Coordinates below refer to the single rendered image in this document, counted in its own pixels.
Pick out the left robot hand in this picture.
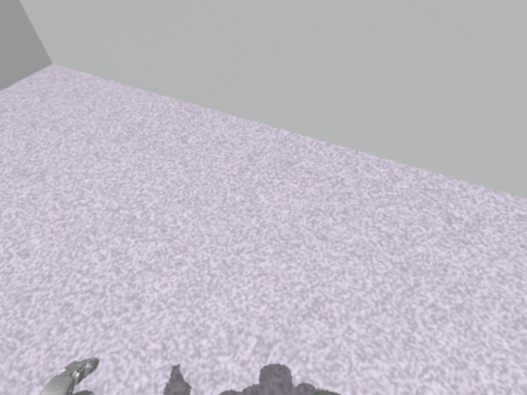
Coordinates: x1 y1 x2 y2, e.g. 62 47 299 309
40 358 99 395

